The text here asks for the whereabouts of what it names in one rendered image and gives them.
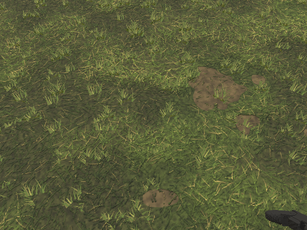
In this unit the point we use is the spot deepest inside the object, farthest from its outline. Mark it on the right robot hand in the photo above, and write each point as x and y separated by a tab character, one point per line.
293	219

